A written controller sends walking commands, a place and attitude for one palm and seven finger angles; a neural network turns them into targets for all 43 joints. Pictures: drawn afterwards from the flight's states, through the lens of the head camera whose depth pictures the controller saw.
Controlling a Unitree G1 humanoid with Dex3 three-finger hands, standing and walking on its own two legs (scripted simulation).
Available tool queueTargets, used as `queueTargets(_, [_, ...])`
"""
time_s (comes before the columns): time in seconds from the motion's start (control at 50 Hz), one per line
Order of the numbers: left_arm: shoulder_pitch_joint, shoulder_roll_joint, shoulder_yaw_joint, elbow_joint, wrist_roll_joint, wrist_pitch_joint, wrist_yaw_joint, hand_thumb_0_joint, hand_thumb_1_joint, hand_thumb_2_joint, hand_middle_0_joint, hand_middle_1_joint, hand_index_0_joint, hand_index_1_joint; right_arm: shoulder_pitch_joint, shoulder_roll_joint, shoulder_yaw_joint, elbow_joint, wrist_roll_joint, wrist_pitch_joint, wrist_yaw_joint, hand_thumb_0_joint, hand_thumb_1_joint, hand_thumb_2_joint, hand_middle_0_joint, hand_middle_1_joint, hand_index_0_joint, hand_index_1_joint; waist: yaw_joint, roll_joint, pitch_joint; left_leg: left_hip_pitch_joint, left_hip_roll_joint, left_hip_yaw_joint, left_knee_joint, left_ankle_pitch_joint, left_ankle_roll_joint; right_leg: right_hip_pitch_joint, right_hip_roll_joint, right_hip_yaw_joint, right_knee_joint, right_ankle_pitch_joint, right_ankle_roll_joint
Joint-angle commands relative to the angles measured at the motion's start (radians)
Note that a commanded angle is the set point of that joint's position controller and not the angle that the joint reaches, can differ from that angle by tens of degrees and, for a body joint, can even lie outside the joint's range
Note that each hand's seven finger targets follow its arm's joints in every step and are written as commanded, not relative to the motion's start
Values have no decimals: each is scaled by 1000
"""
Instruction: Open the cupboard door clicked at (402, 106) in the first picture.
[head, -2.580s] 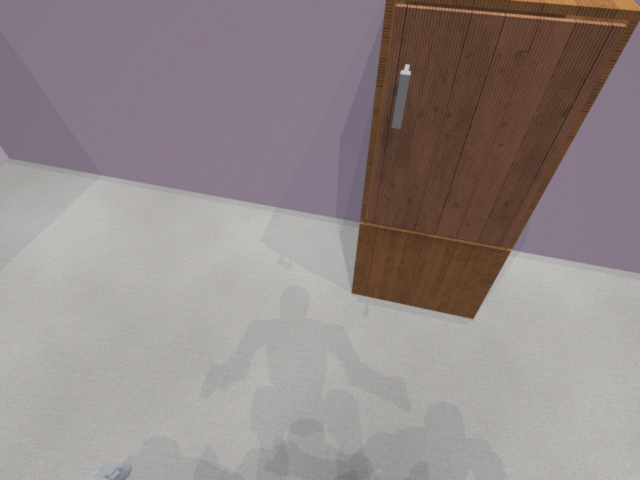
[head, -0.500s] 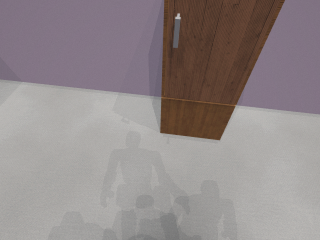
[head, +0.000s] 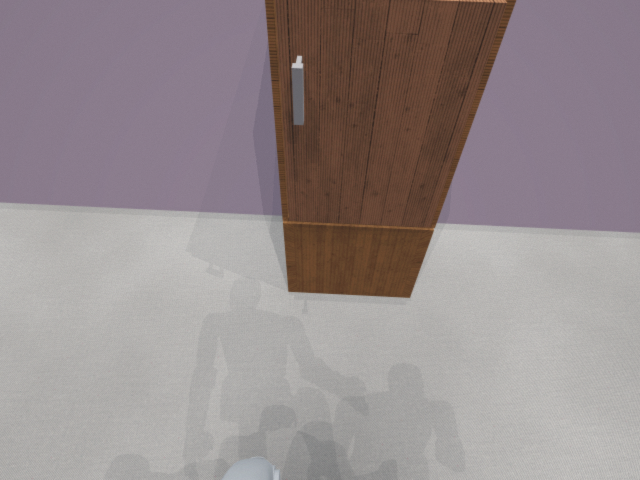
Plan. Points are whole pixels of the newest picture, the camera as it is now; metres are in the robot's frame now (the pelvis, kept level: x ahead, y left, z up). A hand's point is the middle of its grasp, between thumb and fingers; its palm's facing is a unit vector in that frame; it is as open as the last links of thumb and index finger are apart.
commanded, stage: take the last steps up to it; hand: left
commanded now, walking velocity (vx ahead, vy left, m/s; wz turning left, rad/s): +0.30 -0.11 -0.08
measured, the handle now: (299, 90) +0.82 +0.12 +0.07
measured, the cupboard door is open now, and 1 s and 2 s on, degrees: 0 0 0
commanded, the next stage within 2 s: come to a stop and stand still in 0.54 s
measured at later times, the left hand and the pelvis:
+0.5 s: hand (214, 403) +0.26 +0.20 -0.17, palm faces -0.05 -0.99 -0.14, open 7.4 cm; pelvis +0.18 +0.01 +0.01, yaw -4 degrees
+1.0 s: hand (272, 331) +0.38 +0.12 -0.16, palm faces +0.01 -0.96 -0.27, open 7.3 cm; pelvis +0.27 -0.06 +0.00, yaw -2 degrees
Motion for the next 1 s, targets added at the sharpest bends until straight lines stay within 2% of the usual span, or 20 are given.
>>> queueTargets(0.0, [60, 146, 30, -23, 2, -33, 18, 0, 900, 900, -200, -300, -200, -300, -106, -23, 0, -81, 9, -31, 2, 0, -900, -900, 200, 300, 200, 300, 11, -89, 65, -84, 3, 8, -135, 23, 2, 65, -262, 242, -161, 328, -135])
queueTargets(0.08, [62, 136, 29, -2, 2, -30, 21, 0, 900, 900, -200, -300, -200, -300, -112, -11, 4, -78, 13, -47, -2, 0, -900, -900, 200, 300, 200, 300, 4, -106, 59, 63, -22, 32, -342, 10, 29, 69, -255, 208, -82, 516, -110])
queueTargets(0.12, [12, 145, 36, -3, -8, -31, 16, 0, 900, 900, -200, -300, -200, -300, 95, -34, -3, -5, 9, -61, -21, 0, -900, -900, 200, 300, 200, 300, -90, -58, -27, 366, -68, 71, -523, 146, 45, -5, -182, 124, 131, 636, -66])
queueTargets(0.14, [23, 119, 38, -7, -15, -33, 12, 0, 900, 900, -200, -300, -200, -300, 245, -100, -19, 39, 4, -68, -35, 0, -900, -900, 200, 300, 200, 300, -144, 28, -131, 631, 41, -59, -579, 219, 70, -139, -140, 99, 342, 494, -28])
queueTargets(0.16, [78, 63, 29, -19, -23, -29, -2, 0, 900, 900, -200, -300, -200, -300, 346, -214, -46, 68, -6, -72, -43, 0, -900, -900, 200, 300, 200, 300, -141, 297, -199, 830, 361, -474, -647, 316, 183, -424, -22, -6, 669, -74, 34])
queueTargets(0.18, [50, 103, 32, -37, -12, -25, 1, 0, 900, 900, -200, -300, -200, -300, 350, -222, -38, 68, 7, -57, -47, 0, -900, -900, 200, 300, 200, 300, -132, 239, -170, 746, 452, -608, -755, 246, 243, -473, -36, 58, 837, -229, 26])
queueTargets(0.2, [0, 109, 37, -41, -5, -16, 2, 0, 900, 900, -200, -300, -200, -300, 277, -184, -31, 56, 7, -51, -49, 0, -900, -900, 200, 300, 200, 300, -107, 170, -51, 596, 418, -558, -798, 121, 248, -501, -89, 83, 903, -171, 28])
queueTargets(0.24, [-78, 84, 47, -40, 9, -4, -16, 0, 900, 900, -200, -300, -200, -300, 180, -75, -3, 41, 6, -67, -52, 0, -900, -900, 200, 300, 200, 300, -60, 77, 119, 383, 325, -389, -838, 139, 184, -511, -146, 79, 898, -20, 50])
queueTargets(0.32, [-27, 19, 47, -24, 11, 27, -26, 0, 900, 900, -200, -300, -200, -300, 184, -21, -1, 54, 6, -89, -49, 0, -900, -900, 200, 300, 200, 300, -3, 79, 80, 328, 214, -98, -817, 317, 138, -460, -158, 32, 829, 97, 82])
queueTargets(0.38, [-93, 27, 48, -50, 12, 35, -32, 0, 900, 900, -200, -300, -200, -300, 225, -30, 2, 67, 8, -89, -47, 0, -900, -900, 200, 300, 200, 300, -15, 116, 105, 354, 190, -46, -826, 356, 139, -527, -174, 4, 778, 160, 98])
queueTargets(0.46, [-238, 37, 37, -94, 8, 34, -40, 0, 900, 900, -200, -300, -200, -300, 290, -49, 1, 97, 4, -84, -47, 0, -900, -900, 200, 300, 200, 300, -45, 144, 131, 450, 191, -26, -804, 503, 144, -572, -192, -45, 561, 189, 108])
queueTargets(0.56, [-360, 49, 27, -122, -4, 20, -38, 0, 900, 900, -200, -300, -200, -300, 333, -79, -12, 120, -5, -66, -44, 0, -900, -900, 200, 300, 200, 300, -88, 175, 130, 469, 213, -10, -760, 532, 143, -413, -161, -99, 265, 121, 77])
queueTargets(0.6, [-329, 67, 31, -113, -4, 10, -34, 0, 900, 900, -200, -300, -200, -300, 331, -89, -16, 124, -4, -58, -43, 0, -900, -900, 200, 300, 200, 300, -68, 154, 105, 450, 220, -20, -694, 576, 133, -290, -129, -120, 196, 104, 59])
queueTargets(0.64, [-112, 111, 44, -44, -2, -14, -22, 0, 900, 900, -200, -300, -200, -300, 308, -80, -10, 128, 9, -56, -39, 0, -900, -900, 200, 300, 200, 300, 37, 76, -29, 408, 145, 37, -444, 551, 74, 14, -117, -115, 55, 264, 50])
queueTargets(0.66, [-19, 198, 61, -12, 4, -35, -3, 0, 900, 900, -200, -300, -200, -300, 368, -20, 4, 131, 21, -56, -30, 0, -900, -900, 200, 300, 200, 300, 57, -125, -170, 218, 52, 85, -197, 222, 25, 276, -330, 93, 60, 576, 4])
queueTargets(0.68, [3, 258, 61, -6, -14, -44, 7, 0, 900, 900, -200, -300, -200, -300, 430, 29, 21, 124, 34, -45, -38, 0, -900, -900, 200, 300, 200, 300, 12, -229, -307, 199, -42, 4, -3, -298, -4, 313, -533, 282, 55, 1002, -69])
queueTargets(0.7, [-66, 238, 50, -30, -21, -36, 17, 0, 900, 900, -200, -300, -200, -300, 407, 3, 15, 119, 39, -29, -51, 0, -900, -900, 200, 300, 200, 300, -4, -119, -256, 256, -22, -90, 15, -296, 12, 187, -517, 202, 41, 1172, -97])
queueTargets(0.72, [-148, 248, 57, -45, -12, -32, 24, 0, 900, 900, -200, -300, -200, -300, 399, 3, 5, 128, 42, -23, -47, 0, -900, -900, 200, 300, 200, 300, -19, -183, -218, 222, -16, -81, 46, -265, 13, 159, -494, 152, 52, 1200, -103])
queueTargets(0.8, [-214, 173, 49, -66, -11, 6, 49, 0, 900, 900, -200, -300, -200, -300, 263, 17, -6, 114, 29, 32, -48, 0, -900, -900, 200, 300, 200, 300, -9, -50, -36, 134, -35, -93, 140, -204, -9, -40, -466, 92, 5, 1029, -97])
queueTargets(0.98, [-260, 187, 64, -134, -4, 22, 61, 0, 900, 900, -200, -300, -200, -300, 129, -37, -36, 7, -3, 92, -13, 0, -900, -900, 200, 300, 200, 300, -26, -172, -56, 24, -70, -136, 212, -11, -45, -119, -437, 65, -77, 528, -82])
